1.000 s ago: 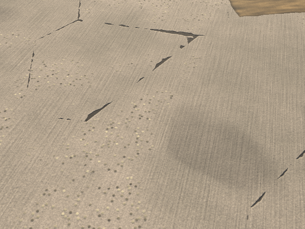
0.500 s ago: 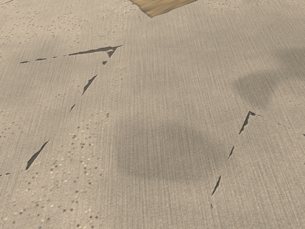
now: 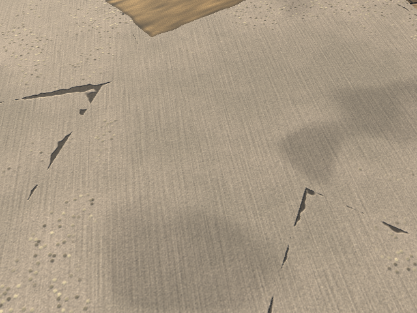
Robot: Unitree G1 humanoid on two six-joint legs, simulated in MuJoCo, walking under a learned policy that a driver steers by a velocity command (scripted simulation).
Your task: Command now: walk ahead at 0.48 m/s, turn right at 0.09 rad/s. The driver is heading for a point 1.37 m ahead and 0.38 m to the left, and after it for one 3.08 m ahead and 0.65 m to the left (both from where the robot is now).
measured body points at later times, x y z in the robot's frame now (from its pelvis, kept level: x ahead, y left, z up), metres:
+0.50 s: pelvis +0.28 -0.05 +0.00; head +0.30 -0.07 +0.45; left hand +0.38 +0.21 -0.12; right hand +0.31 -0.32 -0.14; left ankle +0.19 +0.08 -0.65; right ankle +0.32 -0.12 -0.74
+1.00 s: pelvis +0.56 -0.01 -0.01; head +0.58 +0.01 +0.44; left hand +0.54 +0.25 -0.16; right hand +0.69 -0.26 -0.13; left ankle +0.62 +0.06 -0.74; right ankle +0.41 -0.13 -0.65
